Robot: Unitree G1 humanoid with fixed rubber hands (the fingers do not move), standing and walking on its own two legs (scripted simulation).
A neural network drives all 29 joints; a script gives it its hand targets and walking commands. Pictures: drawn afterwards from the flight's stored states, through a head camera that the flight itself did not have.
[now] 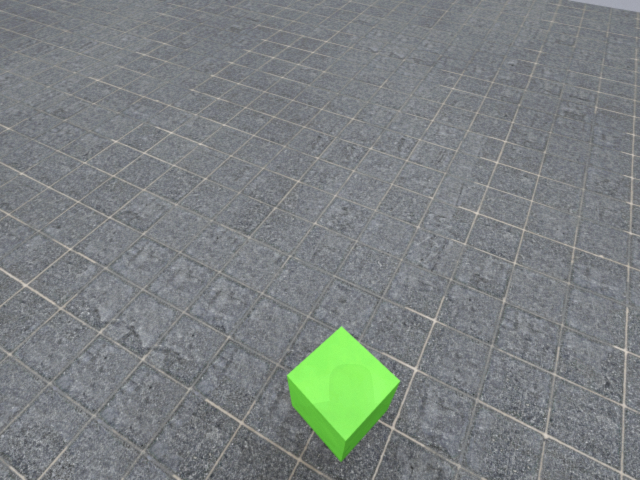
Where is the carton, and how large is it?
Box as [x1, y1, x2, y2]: [287, 326, 399, 461]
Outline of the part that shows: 341,326 287,375 292,405 340,461 387,409 399,382 399,380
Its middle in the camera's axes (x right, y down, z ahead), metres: +0.05 +0.45 +1.08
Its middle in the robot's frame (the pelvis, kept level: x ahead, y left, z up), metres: +0.43 -0.05 -0.64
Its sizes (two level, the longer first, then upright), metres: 0.210 0.200 0.250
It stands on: the floor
